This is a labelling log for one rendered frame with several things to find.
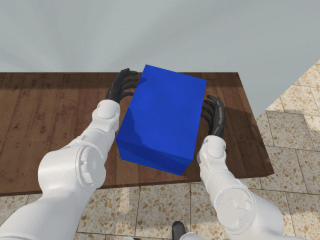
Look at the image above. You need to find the table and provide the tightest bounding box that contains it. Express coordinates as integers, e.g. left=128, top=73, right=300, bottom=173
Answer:
left=0, top=72, right=275, bottom=197

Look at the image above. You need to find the right robot forearm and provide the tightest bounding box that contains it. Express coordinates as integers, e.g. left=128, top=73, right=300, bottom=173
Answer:
left=196, top=135, right=249, bottom=213

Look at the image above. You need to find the left robot forearm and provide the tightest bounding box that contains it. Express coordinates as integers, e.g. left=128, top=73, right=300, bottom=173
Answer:
left=38, top=99, right=120, bottom=188

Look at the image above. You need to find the robot right hand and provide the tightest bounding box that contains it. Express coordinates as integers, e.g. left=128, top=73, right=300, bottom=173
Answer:
left=200, top=95, right=225, bottom=139

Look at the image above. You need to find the left robot upper arm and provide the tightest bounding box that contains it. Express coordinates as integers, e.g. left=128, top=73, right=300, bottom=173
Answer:
left=0, top=145, right=106, bottom=240

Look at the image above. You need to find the right robot upper arm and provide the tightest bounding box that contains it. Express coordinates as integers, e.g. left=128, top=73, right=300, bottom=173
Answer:
left=217, top=188, right=308, bottom=240

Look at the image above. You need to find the robot left hand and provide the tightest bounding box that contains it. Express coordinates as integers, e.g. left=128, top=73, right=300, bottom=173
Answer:
left=104, top=68, right=139, bottom=104

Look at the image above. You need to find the right robot foot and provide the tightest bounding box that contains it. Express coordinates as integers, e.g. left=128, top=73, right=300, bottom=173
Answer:
left=172, top=221, right=186, bottom=240

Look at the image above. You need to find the carton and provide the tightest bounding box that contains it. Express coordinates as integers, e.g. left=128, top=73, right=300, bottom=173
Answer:
left=116, top=64, right=207, bottom=176

